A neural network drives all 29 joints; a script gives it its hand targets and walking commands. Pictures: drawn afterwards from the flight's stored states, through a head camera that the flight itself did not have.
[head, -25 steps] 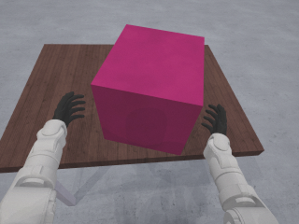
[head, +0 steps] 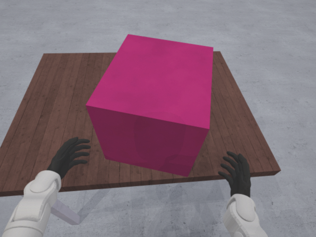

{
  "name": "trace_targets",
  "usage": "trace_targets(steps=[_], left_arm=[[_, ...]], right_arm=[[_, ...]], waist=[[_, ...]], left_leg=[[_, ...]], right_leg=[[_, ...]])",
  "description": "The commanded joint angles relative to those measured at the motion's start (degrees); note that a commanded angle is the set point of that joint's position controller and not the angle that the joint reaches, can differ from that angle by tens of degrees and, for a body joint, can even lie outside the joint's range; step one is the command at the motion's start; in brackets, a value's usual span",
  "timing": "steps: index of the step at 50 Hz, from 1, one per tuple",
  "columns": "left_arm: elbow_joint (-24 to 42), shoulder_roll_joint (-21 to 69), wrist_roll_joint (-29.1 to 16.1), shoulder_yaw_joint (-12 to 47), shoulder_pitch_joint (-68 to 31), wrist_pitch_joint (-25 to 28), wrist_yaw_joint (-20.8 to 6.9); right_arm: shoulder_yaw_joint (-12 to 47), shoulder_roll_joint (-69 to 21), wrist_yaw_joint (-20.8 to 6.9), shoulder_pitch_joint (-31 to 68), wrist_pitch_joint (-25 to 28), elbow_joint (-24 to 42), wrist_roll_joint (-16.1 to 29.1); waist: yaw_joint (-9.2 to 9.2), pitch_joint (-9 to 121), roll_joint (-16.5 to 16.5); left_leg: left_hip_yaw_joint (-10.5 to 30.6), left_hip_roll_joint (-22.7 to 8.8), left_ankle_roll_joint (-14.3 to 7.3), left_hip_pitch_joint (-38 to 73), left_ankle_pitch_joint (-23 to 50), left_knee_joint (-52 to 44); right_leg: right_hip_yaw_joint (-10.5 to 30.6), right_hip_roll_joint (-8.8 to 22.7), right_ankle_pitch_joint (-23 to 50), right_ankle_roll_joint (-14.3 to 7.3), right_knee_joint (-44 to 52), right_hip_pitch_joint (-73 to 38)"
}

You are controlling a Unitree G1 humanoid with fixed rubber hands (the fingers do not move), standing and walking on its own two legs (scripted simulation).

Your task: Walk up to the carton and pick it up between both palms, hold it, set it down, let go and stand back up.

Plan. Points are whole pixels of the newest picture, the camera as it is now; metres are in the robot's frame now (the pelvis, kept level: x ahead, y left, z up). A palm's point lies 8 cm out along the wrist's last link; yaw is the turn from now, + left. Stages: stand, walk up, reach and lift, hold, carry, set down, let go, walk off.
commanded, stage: set down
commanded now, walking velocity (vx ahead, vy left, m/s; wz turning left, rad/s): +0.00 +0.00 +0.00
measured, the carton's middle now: (157, 105) +0.46 -0.03 +0.04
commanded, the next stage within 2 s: none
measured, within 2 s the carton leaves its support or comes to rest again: neither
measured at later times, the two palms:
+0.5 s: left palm (46, 205) +0.22 +0.24 +0.01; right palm (250, 215) +0.14 -0.19 +0.03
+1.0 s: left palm (48, 209) +0.21 +0.24 +0.01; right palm (250, 212) +0.15 -0.19 +0.02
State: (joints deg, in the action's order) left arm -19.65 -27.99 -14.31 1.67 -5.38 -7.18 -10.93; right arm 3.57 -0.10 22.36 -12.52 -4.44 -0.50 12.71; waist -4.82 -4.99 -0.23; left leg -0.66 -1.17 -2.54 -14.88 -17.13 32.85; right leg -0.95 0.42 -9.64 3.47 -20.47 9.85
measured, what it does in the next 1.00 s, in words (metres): stands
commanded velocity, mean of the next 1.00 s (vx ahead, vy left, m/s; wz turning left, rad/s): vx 0.00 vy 0.00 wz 0.00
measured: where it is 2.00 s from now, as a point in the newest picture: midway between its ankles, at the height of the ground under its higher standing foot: outside the picture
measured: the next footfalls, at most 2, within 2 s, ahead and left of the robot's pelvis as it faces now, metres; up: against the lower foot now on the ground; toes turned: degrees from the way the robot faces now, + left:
none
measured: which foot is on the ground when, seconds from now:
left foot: down 0.00-1.00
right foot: down 0.00-1.00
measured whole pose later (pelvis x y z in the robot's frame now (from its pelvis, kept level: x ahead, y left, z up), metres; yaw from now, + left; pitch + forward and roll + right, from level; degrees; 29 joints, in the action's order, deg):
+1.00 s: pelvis +0.01 -0.02 +0.00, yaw +0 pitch -6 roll -2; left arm -4.3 -30.5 -16.8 0.9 17.9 -6.6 -10.0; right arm 6.2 -0.1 19.2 -31.7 -10.4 14.9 11.9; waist -2.2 -7.4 -0.1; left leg -0.7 -1.1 -1.8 -6.0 -17.0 28.9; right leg -1.0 0.4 -11.7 1.9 -20.5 2.8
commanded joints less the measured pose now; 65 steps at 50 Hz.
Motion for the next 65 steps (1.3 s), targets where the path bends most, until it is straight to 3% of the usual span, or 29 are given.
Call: trace_targets(steps=[1, 3, 7, 12, 15, 23, 24, 26, 33, 35, 39, 40, 42, 44, 45, 46, 47, 49, 50, 51, 53, 56, 57, 58, 60, 61, 62, 64, 65], left_arm=[[23.4, -17.7, -1.6, -14.7, -7.2, 3.4, 0.0], [27.6, -16.2, -1.8, -15.1, 2.5, 3.2, -0.3], [28.0, -16.9, -4.6, -13.6, 3.5, 4.6, -0.3], [28.6, -17.9, -4.6, -15.7, 10.5, 4.7, -0.6], [29.9, -17.9, -5.5, -14.7, 12.6, 5.6, -0.1], [34.4, -17.4, -7.4, -13.4, 18.0, 7.0, 0.4], [31.6, -17.8, -6.8, -13.5, 18.9, 6.7, 0.3], [31.6, -18.7, -7.5, -13.5, 17.2, 6.6, -0.1], [31.1, -14.7, -4.8, -11.7, 17.9, 5.3, 1.4], [32.8, -17.3, -7.3, -12.7, 17.2, 6.0, 0.7], [29.0, -14.2, -3.8, -13.0, 18.8, 4.3, 1.3], [31.0, -14.3, -3.9, -14.0, 20.1, 4.5, 1.6], [30.0, -13.5, -3.6, -12.9, 19.4, 4.0, 1.7], [32.6, -13.3, -4.3, -13.0, 20.2, 4.7, 2.1], [28.4, -10.2, -1.2, -13.2, 22.3, 3.1, 2.6], [29.0, -11.9, -2.5, -12.9, 23.3, 4.0, 1.5], [30.3, -12.9, -2.4, -13.6, 21.7, 3.8, 1.3], [28.5, -12.1, -2.1, -13.4, 22.0, 3.4, 1.8], [29.5, -12.1, -1.6, -13.1, 20.9, 3.4, 1.9], [27.2, -8.7, -0.1, -12.9, 24.2, 2.8, 2.9], [30.4, -9.4, 0.0, -12.5, 23.4, 3.8, 2.7], [26.9, -8.7, 2.0, -14.2, 27.7, 3.6, 2.3], [28.9, -11.0, 0.9, -15.0, 26.3, 4.4, 1.7], [26.9, -10.3, 1.4, -14.7, 26.6, 4.3, 1.7], [24.3, -8.4, 2.9, -14.8, 26.7, 4.4, 2.2], [25.5, -10.5, 0.5, -14.5, 27.6, 5.7, 1.5], [24.0, -8.3, 3.4, -14.6, 26.7, 5.3, 2.1], [22.3, -9.3, 2.6, -14.1, 26.4, 5.1, 1.7], [18.2, -7.0, 3.0, -12.6, 26.1, 4.8, 1.8]], right_arm=[[2.2, 2.9, 1.3, 2.1, 4.6, 24.7, -1.1], [4.3, 2.0, 1.5, -6.3, 6.0, 29.4, -1.5], [4.8, 1.5, 0.9, -9.2, 4.4, 27.9, -1.8], [6.5, 2.5, 0.5, -12.2, 3.8, 32.2, -1.1], [4.6, 1.0, -0.1, -16.2, 3.2, 33.2, -1.7], [4.8, 0.5, -1.2, -20.0, 1.4, 36.2, -0.3], [4.5, 1.0, -1.0, -21.5, 0.1, 34.5, -1.5], [4.8, -0.5, -0.6, -18.9, -0.5, 36.3, -1.5], [1.1, 1.6, -2.7, -18.2, -3.2, 32.1, -2.4], [3.1, 0.6, -1.8, -18.9, -2.5, 37.4, -2.3], [2.2, 1.9, -3.2, -19.5, -3.8, 30.3, -1.0], [1.7, 2.1, -3.3, -18.9, -2.4, 32.9, -2.2], [1.6, 2.4, -3.5, -19.2, -3.4, 30.6, -1.6], [1.0, 2.5, -4.2, -18.9, -2.7, 32.4, -2.1], [0.8, 3.2, -5.0, -19.6, -3.1, 27.8, -2.9], [1.9, 2.5, -4.4, -21.1, -2.2, 30.7, -2.9], [0.8, 3.3, -4.4, -19.2, -2.2, 29.8, -3.0], [-0.6, 4.1, -5.0, -19.0, -2.1, 28.7, -3.2], [0.3, 3.7, -5.5, -18.2, -2.2, 28.0, -3.0], [-0.9, 6.1, -6.8, -20.2, -2.5, 23.0, -3.4], [-0.9, 4.8, -6.9, -21.3, -1.8, 23.6, -3.5], [-1.5, 6.1, -7.5, -22.9, -0.7, 21.4, -4.1], [0.3, 5.1, -7.1, -23.5, 0.3, 24.2, -4.1], [1.6, 5.2, -7.4, -22.7, 0.5, 23.8, -4.3], [-1.3, 7.4, -8.6, -22.4, 0.9, 16.5, -5.5], [0.8, 5.3, -8.1, -22.7, 2.1, 22.1, -5.2], [-0.6, 6.8, -9.1, -21.6, 2.0, 15.9, -6.2], [1.6, 5.8, -8.8, -20.7, 2.6, 17.5, -5.7], [-0.7, 7.2, -9.6, -20.3, 1.3, 12.3, -6.3]], waist=[[9.71, 19.2, -6.3], [10.26, 19.3, -4.2], [9.42, 14.5, -4.5], [13.39, 11.3, -4.6], [11.65, 8.6, -5.4], [13.02, 7.0, -8.8], [11.75, 2.7, -6.6], [12.2, 3.1, -4.7], [11.62, 0.9, -10.4], [12.04, 1.3, -6.4], [11.95, 0.5, -10.4], [13.0, 3.0, -9.2], [11.24, 1.3, -10.1], [11.8, 3.3, -9.6], [12.32, 1.7, -13.0], [11.14, 1.4, -8.0], [11.95, 1.4, -7.5], [10.78, 1.4, -7.7], [12.0, 2.3, -10.1], [10.88, 1.6, -11.0], [10.06, 1.9, -12.2], [9.97, 1.6, -11.1], [10.93, 4.4, -7.7], [11.72, 3.3, -8.1], [10.22, 3.2, -10.7], [11.35, 4.4, -7.3], [10.73, 3.6, -10.6], [11.68, 2.9, -7.8], [9.73, 0.7, -9.5]], left_leg=[[-1.8, -0.5, 5.1, 14.1, 24.8, -6.3], [-1.8, -0.5, 4.7, 15.7, 30.6, -5.6], [-2.4, -0.4, 4.1, 14.6, 23.9, -6.8], [-1.8, -2.0, 3.9, 15.6, 24.4, -7.5], [-1.4, -2.1, 3.5, 13.3, 19.5, -8.8], [-0.9, -3.2, 3.7, 9.4, 14.8, -11.4], [-0.7, -3.1, 3.4, 9.6, 12.1, -12.2], [-1.0, -3.1, 2.0, 6.5, 6.6, -12.6], [0.1, -4.9, 2.9, 2.1, 3.0, -16.1], [-1.3, -3.6, 2.1, 2.6, 3.2, -15.2], [-0.7, -4.1, 3.4, 3.8, 5.7, -15.3], [-1.0, -3.6, 3.6, 4.6, 8.1, -14.2], [-0.5, -4.6, 3.4, 2.1, 3.9, -15.8], [-0.8, -4.0, 3.4, 3.1, 7.1, -15.6], [-0.6, -4.2, 4.3, 3.1, 10.3, -15.7], [-1.2, -3.2, 4.4, 5.4, 11.9, -14.0], [-1.6, -2.6, 4.0, 7.4, 10.5, -14.5], [-1.5, -3.2, 4.4, 5.5, 11.6, -14.3], [-1.6, -2.8, 4.4, 6.8, 11.4, -14.3], [-1.0, -3.2, 5.2, 7.0, 14.5, -14.6], [-1.4, -3.3, 6.3, 8.9, 17.9, -14.3], [-1.2, -2.4, 7.0, 11.4, 24.3, -12.9], [-1.9, -1.5, 5.9, 11.9, 24.0, -12.2], [-2.1, -1.1, 5.6, 12.5, 24.1, -12.3], [-1.8, -1.0, 6.9, 13.3, 26.2, -12.3], [-2.0, -0.7, 5.9, 13.3, 26.5, -11.7], [-1.5, -0.9, 6.6, 13.8, 24.9, -12.6], [-2.2, -0.8, 5.8, 14.0, 23.5, -12.3], [-1.8, -1.3, 6.6, 13.2, 21.6, -13.5]], right_leg=[[-0.4, -0.4, 12.7, -3.7, 1.4, -8.1], [-0.2, -0.4, 20.3, -3.3, 0.8, -10.4], [-0.6, -0.1, 14.2, -3.4, 2.0, -6.2], [0.5, 0.6, 12.1, -3.8, 2.2, -6.6], [0.8, 0.8, 8.5, -4.6, 2.7, -6.9], [1.4, 0.7, 4.2, -5.8, 1.8, -10.4], [1.2, 1.1, 3.1, -5.5, 2.5, -8.9], [1.7, 1.8, 0.4, -5.6, 2.7, -11.9], [0.2, -0.3, -1.0, -6.2, 0.3, -13.7], [2.0, 1.0, 0.4, -5.5, 1.1, -14.6], [1.9, 0.6, 0.1, -6.3, 1.0, -14.6], [1.0, 0.6, 1.3, -6.4, 1.3, -15.8], [1.4, 0.2, -0.9, -6.0, 0.6, -16.1], [1.3, 0.2, 1.0, -6.1, 0.8, -17.0], [0.5, -0.3, 2.0, -6.5, 0.7, -17.5], [1.1, 0.0, 3.4, -5.9, 2.1, -16.8], [1.8, 0.7, 2.3, -5.7, 2.9, -14.0], [1.0, -0.1, 2.6, -6.0, 2.0, -14.7], [1.6, 0.2, 2.3, -6.2, 2.0, -14.7], [0.6, -0.7, 2.9, -6.6, 2.1, -14.0], [0.7, -1.1, 4.3, -6.1, 2.3, -13.7], [0.5, -1.6, 8.8, -5.9, 3.0, -14.5], [1.7, -0.4, 11.2, -5.1, 3.2, -16.4], [1.9, -0.1, 12.6, -5.1, 3.2, -14.8], [0.5, -1.4, 12.4, -5.5, 3.2, -12.7], [1.3, -0.4, 15.5, -4.6, 3.2, -14.7], [1.1, -0.5, 13.3, -5.0, 3.5, -12.3], [1.4, 0.1, 11.8, -4.2, 4.0, -12.0], [0.8, -0.5, 8.7, -4.9, 4.3, -11.2]])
